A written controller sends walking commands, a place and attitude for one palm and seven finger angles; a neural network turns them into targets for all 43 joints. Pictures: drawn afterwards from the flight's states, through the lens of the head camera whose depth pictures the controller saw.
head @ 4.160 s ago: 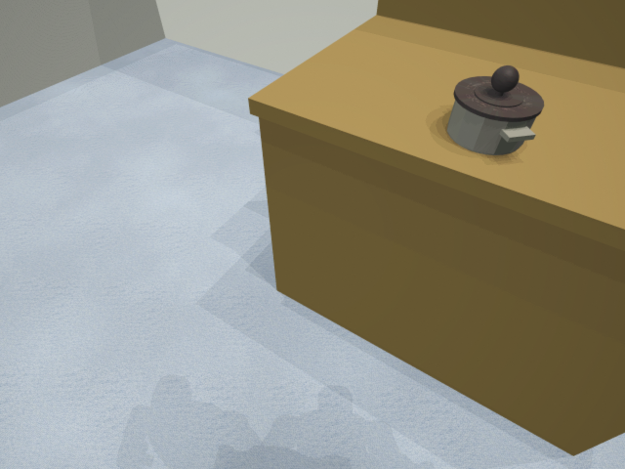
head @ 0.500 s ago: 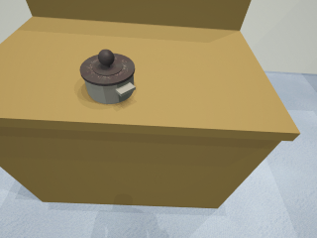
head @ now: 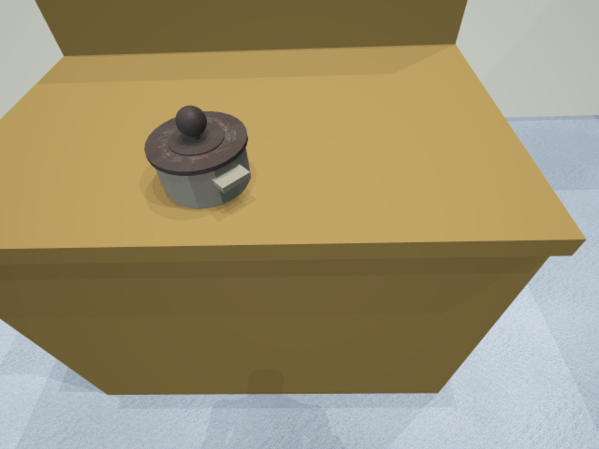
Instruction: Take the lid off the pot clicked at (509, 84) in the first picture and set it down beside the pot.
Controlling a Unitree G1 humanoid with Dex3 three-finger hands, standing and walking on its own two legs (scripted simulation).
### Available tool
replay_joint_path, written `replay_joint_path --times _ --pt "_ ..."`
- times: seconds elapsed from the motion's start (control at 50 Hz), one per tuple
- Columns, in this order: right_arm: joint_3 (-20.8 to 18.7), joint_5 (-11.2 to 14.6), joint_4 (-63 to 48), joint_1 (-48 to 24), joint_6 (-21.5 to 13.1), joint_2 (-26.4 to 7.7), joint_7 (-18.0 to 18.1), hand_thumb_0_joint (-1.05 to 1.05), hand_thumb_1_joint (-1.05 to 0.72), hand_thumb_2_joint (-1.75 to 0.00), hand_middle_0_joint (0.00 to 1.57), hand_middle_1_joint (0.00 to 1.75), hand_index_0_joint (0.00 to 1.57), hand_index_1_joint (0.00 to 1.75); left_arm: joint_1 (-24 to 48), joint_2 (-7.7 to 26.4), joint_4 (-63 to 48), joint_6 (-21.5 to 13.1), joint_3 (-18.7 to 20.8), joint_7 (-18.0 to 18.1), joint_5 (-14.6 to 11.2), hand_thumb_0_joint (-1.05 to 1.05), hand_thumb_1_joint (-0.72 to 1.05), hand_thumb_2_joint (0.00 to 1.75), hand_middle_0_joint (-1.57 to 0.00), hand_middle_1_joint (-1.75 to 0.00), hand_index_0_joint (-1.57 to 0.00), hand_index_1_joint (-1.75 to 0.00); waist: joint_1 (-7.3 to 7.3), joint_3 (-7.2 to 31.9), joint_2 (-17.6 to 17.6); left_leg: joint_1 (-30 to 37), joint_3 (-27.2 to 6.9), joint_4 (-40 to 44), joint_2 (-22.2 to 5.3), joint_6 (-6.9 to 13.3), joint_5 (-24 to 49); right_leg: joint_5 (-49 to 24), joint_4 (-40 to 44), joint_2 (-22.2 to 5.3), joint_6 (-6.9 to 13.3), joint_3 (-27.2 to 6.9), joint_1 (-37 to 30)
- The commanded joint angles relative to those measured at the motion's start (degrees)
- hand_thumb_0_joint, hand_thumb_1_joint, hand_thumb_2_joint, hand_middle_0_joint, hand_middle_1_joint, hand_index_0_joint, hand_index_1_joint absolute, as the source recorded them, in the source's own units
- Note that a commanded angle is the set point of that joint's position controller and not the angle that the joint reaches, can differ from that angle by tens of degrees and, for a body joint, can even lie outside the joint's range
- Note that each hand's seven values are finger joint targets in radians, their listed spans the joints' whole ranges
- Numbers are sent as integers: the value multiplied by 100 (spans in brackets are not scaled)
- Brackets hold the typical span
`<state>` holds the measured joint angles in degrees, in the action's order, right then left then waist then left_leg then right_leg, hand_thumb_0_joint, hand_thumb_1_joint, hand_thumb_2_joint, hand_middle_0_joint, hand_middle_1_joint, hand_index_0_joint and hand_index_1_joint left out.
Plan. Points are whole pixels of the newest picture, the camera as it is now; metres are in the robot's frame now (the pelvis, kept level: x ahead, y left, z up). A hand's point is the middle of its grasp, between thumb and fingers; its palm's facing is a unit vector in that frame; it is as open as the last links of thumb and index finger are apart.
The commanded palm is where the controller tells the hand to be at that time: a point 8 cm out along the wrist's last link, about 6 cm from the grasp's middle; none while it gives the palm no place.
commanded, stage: look again from close up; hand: left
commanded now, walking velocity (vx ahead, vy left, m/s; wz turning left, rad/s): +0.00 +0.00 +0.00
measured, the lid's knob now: (191, 121) +0.53 +0.20 +0.17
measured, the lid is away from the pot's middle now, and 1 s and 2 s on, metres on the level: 0.00 0.00 0.00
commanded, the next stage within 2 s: shuffle to correct the standing spot in 0.72 s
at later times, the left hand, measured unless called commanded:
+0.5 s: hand out of the picture +0.05 +0.17 -0.17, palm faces +0.03 -0.98 -0.22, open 7.4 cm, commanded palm none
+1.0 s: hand out of the picture +0.03 +0.17 -0.17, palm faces +0.08 -0.98 -0.20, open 7.4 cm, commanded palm none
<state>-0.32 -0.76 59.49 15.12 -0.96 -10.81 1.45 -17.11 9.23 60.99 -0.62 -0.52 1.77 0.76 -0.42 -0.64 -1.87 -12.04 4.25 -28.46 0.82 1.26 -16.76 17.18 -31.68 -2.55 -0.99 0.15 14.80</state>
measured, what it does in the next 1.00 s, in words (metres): stands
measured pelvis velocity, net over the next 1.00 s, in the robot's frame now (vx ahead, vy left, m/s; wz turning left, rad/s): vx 0.02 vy -0.01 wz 0.03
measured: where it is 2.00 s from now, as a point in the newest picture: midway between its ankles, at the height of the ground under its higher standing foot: outside the picture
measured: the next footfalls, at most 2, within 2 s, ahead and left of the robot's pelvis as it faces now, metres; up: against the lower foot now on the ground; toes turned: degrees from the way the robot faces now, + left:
right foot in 1.44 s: +0.15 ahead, -0.09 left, +0.00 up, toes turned +0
left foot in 1.84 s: +0.04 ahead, +0.11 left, +0.00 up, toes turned +4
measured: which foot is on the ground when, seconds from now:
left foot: down 0.00-1.00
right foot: down 0.00-1.00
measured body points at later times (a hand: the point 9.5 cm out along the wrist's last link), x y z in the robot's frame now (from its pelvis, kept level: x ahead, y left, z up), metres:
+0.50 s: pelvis +0.02 -0.02 +0.00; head +0.04 -0.02 +0.45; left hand +0.05 +0.22 -0.15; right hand +0.04 -0.24 -0.16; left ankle -0.02 +0.10 -0.73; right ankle +0.00 -0.13 -0.73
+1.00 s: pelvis +0.02 -0.01 +0.00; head +0.04 -0.01 +0.45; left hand +0.03 +0.22 -0.16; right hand +0.03 -0.24 -0.16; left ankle -0.02 +0.10 -0.73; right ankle +0.00 -0.13 -0.73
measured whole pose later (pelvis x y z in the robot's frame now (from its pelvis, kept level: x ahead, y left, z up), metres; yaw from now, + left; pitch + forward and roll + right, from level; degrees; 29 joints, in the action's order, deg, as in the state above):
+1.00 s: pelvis +0.02 -0.01 +0.00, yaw +1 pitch +0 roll +0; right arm -0.6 -0.9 63.2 16.1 -0.1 -9.3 1.7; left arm -16.0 9.3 60.4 -0.4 1.0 1.3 0.8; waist -1.0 -1.4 -0.4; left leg -10.8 2.0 -30.8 -1.1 -0.3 -19.8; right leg 19.2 -30.5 -0.7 0.6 2.5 11.3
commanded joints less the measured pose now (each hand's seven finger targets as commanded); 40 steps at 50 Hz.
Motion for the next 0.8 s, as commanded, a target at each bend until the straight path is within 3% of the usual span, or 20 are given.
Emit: replay_joint_path --times 0.0,0.14,0.22,0.48,0.78 --pt "-84 14 -131 213 -147 -428 24 0 -90 -90 20 30 20 30 -162 738 -253 -108 162 66 -10 0 90 90 -20 -30 -20 -30 62 -67 400 28 -611 455 -581 57 1077 -1265 554 -358 299 -488 -25" --pt "-96 6 3 159 -146 -387 54 0 -90 -90 20 30 20 30 -99 762 -259 -95 197 75 -15 0 90 90 -20 -30 -20 -30 36 31 141 121 -560 361 -608 17 1371 -1607 522 -360 317 -454 -177" --pt "-90 7 60 163 -135 -335 64 0 -90 -90 20 30 20 30 -61 769 -265 -90 206 71 -19 0 90 90 -20 -30 -20 -30 23 20 270 145 -562 400 -632 -2 1373 -1667 561 -357 322 -431 -241" --pt "-117 13 194 212 -119 -359 86 0 -90 -90 20 30 20 30 26 765 -279 -87 237 73 -21 0 90 90 -20 -30 -20 -30 41 44 217 275 -557 372 -662 -36 1665 -1929 593 -374 338 -399 -349" --pt "-106 24 296 259 -106 -312 91 0 -90 -90 20 30 20 30 -12 710 -216 -75 243 55 -24 0 90 90 -20 -30 -20 -30 37 -99 260 249 -561 481 -663 -45 1471 -1688 730 -365 326 -368 -346"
